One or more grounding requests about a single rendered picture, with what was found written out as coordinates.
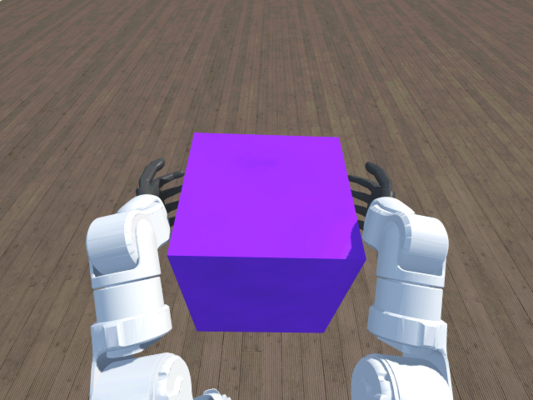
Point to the carton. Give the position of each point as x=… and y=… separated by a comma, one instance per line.
x=266, y=237

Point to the robot right forearm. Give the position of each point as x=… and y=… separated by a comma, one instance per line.
x=412, y=252

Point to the left robot hand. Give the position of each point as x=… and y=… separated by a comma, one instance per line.
x=147, y=186

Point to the robot left forearm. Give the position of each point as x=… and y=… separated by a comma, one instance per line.
x=122, y=252

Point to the robot left upper arm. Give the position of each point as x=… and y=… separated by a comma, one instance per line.
x=163, y=376

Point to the robot left shin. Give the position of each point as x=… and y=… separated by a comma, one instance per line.
x=211, y=391

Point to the right robot hand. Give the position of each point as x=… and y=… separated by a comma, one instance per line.
x=383, y=189

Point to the robot right upper arm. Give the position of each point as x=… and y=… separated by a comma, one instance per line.
x=386, y=377

